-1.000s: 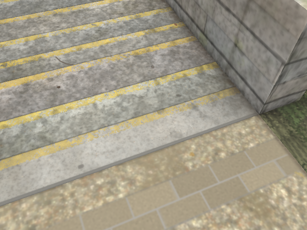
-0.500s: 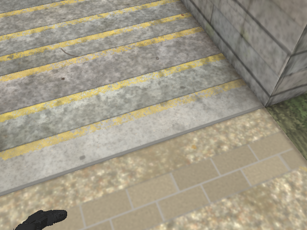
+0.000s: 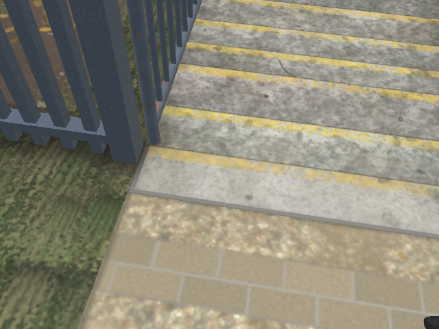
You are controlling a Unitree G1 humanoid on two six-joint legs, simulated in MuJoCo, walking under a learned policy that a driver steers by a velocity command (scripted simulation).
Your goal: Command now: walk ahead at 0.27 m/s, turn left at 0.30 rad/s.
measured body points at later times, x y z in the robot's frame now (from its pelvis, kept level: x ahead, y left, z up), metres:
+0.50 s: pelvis +0.04 +0.04 +0.00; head +0.09 +0.03 +0.45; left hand +0.12 +0.33 -0.11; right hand +0.22 -0.25 -0.06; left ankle +0.11 +0.16 -0.73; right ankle -0.09 -0.09 -0.69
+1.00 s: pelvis +0.06 -0.02 +0.00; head +0.08 -0.07 +0.45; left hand +0.38 +0.06 -0.06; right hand -0.02 -0.32 -0.13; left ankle +0.12 +0.13 -0.66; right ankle +0.03 -0.11 -0.73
